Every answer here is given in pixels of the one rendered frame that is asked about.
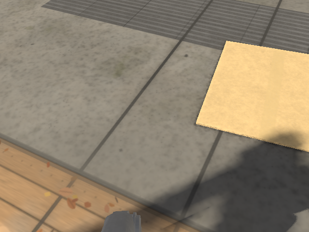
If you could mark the left robot thigh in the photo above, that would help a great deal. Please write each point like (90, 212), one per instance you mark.
(122, 221)

